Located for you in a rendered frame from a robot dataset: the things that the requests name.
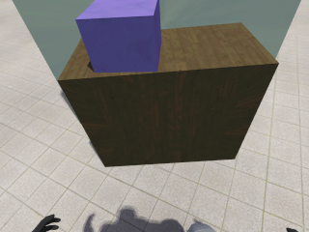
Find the left robot hand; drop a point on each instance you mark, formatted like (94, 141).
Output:
(43, 225)

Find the pedestal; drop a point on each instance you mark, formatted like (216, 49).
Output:
(198, 106)

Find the carton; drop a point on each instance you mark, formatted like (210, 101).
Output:
(122, 36)

